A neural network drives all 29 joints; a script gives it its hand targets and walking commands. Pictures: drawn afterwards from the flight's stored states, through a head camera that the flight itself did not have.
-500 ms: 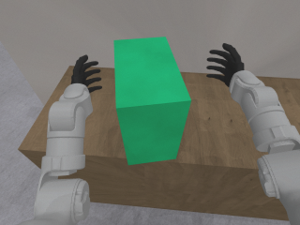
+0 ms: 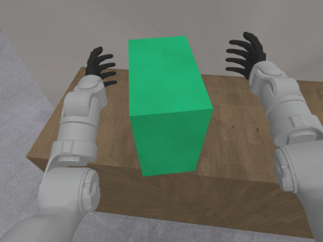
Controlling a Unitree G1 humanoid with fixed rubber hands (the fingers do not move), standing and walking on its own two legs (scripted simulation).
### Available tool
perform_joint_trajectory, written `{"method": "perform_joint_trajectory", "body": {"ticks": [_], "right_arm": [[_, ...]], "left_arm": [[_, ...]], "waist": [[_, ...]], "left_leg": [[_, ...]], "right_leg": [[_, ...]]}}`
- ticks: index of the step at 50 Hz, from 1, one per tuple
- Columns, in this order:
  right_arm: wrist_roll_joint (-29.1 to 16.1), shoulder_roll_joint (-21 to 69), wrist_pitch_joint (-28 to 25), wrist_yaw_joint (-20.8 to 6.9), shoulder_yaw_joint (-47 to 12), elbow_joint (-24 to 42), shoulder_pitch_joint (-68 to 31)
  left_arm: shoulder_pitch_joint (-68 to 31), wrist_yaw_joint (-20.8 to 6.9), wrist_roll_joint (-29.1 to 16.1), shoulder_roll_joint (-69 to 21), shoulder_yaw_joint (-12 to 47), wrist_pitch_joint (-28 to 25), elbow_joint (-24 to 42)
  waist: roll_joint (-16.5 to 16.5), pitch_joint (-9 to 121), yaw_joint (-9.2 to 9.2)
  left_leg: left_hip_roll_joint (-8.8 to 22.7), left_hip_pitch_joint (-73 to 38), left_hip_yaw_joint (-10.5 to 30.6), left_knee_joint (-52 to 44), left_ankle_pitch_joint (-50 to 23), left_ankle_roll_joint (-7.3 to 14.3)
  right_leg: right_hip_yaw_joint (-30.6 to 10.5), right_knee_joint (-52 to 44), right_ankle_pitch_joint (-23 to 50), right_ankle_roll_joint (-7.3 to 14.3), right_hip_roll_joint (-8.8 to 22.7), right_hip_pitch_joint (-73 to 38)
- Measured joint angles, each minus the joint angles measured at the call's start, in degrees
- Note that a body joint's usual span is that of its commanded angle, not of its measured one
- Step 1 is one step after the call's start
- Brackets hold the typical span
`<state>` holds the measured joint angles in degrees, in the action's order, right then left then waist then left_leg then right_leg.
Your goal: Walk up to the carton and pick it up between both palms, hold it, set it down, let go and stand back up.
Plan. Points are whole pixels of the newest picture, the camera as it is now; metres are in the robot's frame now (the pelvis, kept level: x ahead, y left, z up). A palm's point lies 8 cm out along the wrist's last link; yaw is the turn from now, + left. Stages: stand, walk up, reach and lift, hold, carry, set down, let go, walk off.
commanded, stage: reach and lift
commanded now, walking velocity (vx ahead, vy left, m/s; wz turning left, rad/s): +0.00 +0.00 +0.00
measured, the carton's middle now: (163, 108) +0.47 +0.05 +0.05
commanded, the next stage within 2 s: none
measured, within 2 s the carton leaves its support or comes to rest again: neither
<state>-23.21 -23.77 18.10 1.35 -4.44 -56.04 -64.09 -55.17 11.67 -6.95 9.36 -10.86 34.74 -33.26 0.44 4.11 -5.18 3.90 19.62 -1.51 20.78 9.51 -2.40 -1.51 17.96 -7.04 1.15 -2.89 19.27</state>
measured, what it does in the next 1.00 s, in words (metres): stands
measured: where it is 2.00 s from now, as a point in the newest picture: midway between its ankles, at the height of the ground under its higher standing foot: outside the picture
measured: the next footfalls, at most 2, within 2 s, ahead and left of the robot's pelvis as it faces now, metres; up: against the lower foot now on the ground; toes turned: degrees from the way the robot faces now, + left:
none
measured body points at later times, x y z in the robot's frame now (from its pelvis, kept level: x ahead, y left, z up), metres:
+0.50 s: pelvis -0.01 -0.01 -0.01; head +0.05 -0.01 +0.44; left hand +0.44 +0.18 +0.09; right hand +0.48 -0.14 +0.11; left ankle +0.00 +0.14 -0.75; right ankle +0.01 -0.10 -0.75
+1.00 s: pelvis -0.01 +0.00 -0.01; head +0.06 +0.00 +0.43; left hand +0.43 +0.17 +0.07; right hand +0.48 -0.11 +0.08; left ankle +0.00 +0.14 -0.75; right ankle +0.01 -0.10 -0.75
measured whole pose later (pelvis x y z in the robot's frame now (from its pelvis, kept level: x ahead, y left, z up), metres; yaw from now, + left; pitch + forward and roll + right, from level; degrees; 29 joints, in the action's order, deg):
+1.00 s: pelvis -0.01 +0.00 -0.01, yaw +0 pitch +18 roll -1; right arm -8.0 -10.5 -2.0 3.3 6.1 -73.3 -61.6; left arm -55.7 14.1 -2.1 1.7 -12.2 -2.7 -65.5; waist -0.4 10.4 -5.4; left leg 4.2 35.4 -0.5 27.1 9.8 -2.8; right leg -0.6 24.2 -7.5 1.5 -3.2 34.8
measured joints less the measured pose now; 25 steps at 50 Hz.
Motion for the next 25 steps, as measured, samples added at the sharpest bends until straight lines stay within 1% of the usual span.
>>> {"method": "perform_joint_trajectory", "body": {"ticks": [4, 9, 12, 18, 21, 25], "right_arm": [[1.96, 1.91, -2.21, 0.37, 0.82, -1.24, 1.61], [4.44, 4.94, -5.38, 0.67, 3.49, -1.62, 4.69], [5.66, 6.23, -7.07, 1.12, 3.69, -2.60, 6.07], [8.37, 9.09, -10.35, 2.44, 5.46, -3.69, 7.24], [8.95, 9.51, -11.91, 2.65, 5.69, -5.55, 6.48], [9.07, 9.10, -13.74, 2.82, 4.73, -9.02, 5.29]], "left_arm": [[1.65, -0.42, 1.94, -1.32, -0.25, -3.24, -1.80], [4.11, 0.43, 2.92, -2.93, 0.54, -7.43, -3.45], [4.68, 0.42, 3.81, -4.16, 0.62, -10.22, -6.36], [5.11, 1.66, 4.52, -5.84, 0.36, -15.94, -10.42], [3.88, 2.08, 4.71, -6.23, 0.14, -19.38, -13.87], [1.25, 1.92, 4.79, -6.19, -0.57, -23.92, -21.05]], "waist": [[-0.36, -0.66, 0.40], [-0.71, -0.66, 0.96], [-0.90, -1.00, 0.67], [-0.77, 0.34, 0.60], [-0.49, 1.18, 0.29], [-0.43, 2.37, -0.72]], "left_leg": [[-0.14, -0.27, 0.27, -0.15, -0.21, 0.01], [-0.09, 1.03, 0.70, 0.59, -0.15, -0.19], [0.04, 1.52, 0.52, 1.06, 0.01, -0.18], [0.47, 4.91, 0.29, 2.51, 0.23, -0.40], [0.58, 6.55, 0.10, 3.14, 0.28, -0.43], [0.61, 8.07, -0.20, 3.45, 0.19, -0.40]], "right_leg": [[0.28, 0.05, -0.01, 0.01, 0.14, -0.28], [0.68, 0.41, -0.03, 0.18, 0.08, 0.70], [0.49, 0.91, -0.07, 0.20, -0.05, 1.31], [0.24, 2.02, 0.04, 0.33, -0.46, 4.70], [0.04, 2.85, -0.01, 0.37, -0.57, 6.55], [-0.24, 3.87, -0.20, 0.40, -0.62, 8.51]]}}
